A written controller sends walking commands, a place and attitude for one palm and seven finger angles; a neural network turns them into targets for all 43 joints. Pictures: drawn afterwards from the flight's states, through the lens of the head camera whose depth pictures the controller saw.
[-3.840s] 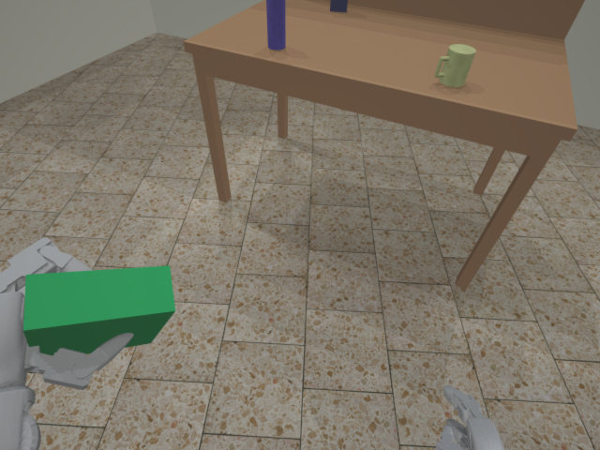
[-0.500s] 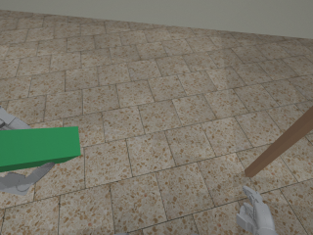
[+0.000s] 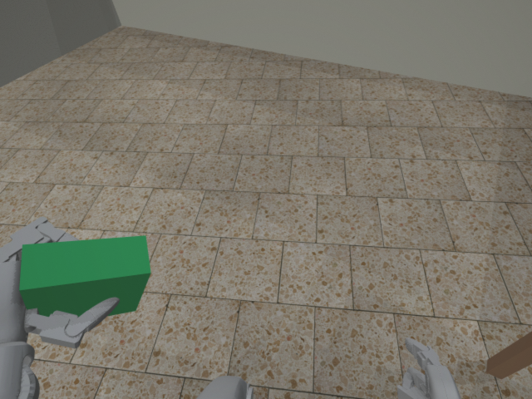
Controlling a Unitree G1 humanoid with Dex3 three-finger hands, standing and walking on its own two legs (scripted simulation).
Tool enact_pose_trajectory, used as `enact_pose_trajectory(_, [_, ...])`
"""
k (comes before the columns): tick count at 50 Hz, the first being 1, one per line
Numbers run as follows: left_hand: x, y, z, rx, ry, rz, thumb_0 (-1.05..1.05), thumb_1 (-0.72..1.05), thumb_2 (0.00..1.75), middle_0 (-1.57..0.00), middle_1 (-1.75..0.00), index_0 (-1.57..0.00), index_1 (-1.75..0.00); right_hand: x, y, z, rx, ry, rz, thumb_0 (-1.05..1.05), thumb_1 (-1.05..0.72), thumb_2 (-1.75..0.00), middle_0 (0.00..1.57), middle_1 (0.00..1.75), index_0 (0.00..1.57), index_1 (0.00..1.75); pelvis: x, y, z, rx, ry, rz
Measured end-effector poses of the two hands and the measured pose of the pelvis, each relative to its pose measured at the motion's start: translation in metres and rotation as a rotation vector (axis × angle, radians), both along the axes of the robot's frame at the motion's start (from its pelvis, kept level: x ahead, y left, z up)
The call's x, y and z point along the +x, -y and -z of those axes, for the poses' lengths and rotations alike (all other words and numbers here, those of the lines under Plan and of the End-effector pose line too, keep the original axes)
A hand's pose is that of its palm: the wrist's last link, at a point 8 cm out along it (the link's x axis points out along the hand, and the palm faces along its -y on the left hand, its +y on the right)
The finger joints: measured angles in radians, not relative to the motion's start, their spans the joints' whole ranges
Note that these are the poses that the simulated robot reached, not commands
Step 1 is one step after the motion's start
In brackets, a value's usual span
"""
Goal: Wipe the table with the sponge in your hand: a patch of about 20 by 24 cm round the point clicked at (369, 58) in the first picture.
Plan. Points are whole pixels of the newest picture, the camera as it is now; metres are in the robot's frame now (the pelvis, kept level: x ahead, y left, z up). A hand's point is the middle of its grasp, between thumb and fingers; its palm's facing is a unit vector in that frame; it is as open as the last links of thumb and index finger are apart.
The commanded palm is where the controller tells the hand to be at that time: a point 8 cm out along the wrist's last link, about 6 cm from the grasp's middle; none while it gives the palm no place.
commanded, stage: walk to a spot facing it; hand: left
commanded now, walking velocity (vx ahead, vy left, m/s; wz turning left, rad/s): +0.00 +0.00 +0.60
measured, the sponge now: (106, 281) +0.22 +0.20 +0.14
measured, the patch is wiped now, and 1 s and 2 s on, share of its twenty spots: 0.00 0.00 0.00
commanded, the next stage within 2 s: turn to face it in 1.86 s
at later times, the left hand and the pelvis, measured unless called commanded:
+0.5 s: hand out of the picture +0.05 +0.30 +0.17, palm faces +0.66 -0.67 -0.34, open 9.2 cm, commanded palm -0.01 +0.32 +0.18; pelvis -0.08 +0.01 -0.01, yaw +18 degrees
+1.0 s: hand out of the picture +0.06 +0.28 +0.17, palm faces +0.68 -0.55 -0.49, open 9.2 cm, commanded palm -0.01 +0.31 +0.18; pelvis -0.02 -0.02 +0.01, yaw +29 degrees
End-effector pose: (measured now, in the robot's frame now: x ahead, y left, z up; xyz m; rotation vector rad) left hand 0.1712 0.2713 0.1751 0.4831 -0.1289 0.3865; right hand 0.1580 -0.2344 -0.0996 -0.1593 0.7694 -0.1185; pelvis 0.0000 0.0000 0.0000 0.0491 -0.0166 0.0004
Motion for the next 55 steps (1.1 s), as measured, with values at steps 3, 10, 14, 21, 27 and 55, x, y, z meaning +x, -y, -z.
enact_pose_trajectory(3, [-0.015,0.008,0.0,-0.001,-0.01,0.001,0.0,-0.44,1.04,-0.85,-1.37,-0.85,-1.37,-0.002,0.016,-0.012,-0.048,0.011,-0.001,0.02,-0.91,-0.9,0.2,0.3,0.2,0.3,-0.009,0.008,-0.005,0.02,0.0,-0.043])
enact_pose_trajectory(10, [-0.058,0.004,-0.033,0.096,0.103,-0.019,0.0,-0.44,1.04,-0.85,-1.37,-0.85,-1.37,-0.001,0.024,-0.029,-0.129,0.039,-0.063,0.02,-0.91,-0.9,0.2,0.29,0.2,0.3,-0.034,0.013,-0.006,0.02,-0.024,-0.122])
enact_pose_trajectory(14, [-0.094,-0.015,-0.041,0.125,0.163,-0.084,0.0,-0.43,1.04,-0.85,-1.36,-0.85,-1.37,-0.004,0.007,-0.031,-0.139,0.035,-0.132,0.02,-0.91,-0.9,0.2,0.29,0.2,0.3,-0.049,0.007,-0.003,0.011,-0.036,-0.171])
enact_pose_trajectory(21, [-0.156,-0.05,-0.008,0.049,0.222,-0.215,0.0,-0.43,1.04,-0.85,-1.36,-0.85,-1.37,-0.016,-0.05,-0.023,-0.114,0.081,-0.252,0.02,-0.91,-0.9,0.2,0.29,0.2,0.3,-0.073,-0.009,0.017,-0.005,0.012,-0.239])
enact_pose_trajectory(27, [-0.183,-0.051,-0.01,0.043,0.226,-0.263,0.0,-0.43,1.04,-0.85,-1.36,-0.85,-1.36,-0.036,-0.099,-0.017,0.008,0.028,-0.378,0.02,-0.9,-0.9,0.2,0.3,0.2,0.3,-0.078,-0.006,0.006,-0.042,0.046,-0.335])
enact_pose_trajectory(55, [-0.154,-0.056,-0.032,0.174,0.132,-0.426,0.0,-0.43,1.03,-0.86,-1.35,-0.85,-1.36,0.102,-0.076,-0.021,-0.152,-0.004,-0.471,0.02,-0.91,-0.9,0.2,0.29,0.2,0.3,0.0,-0.007,0.001,-0.003,-0.019,-0.512])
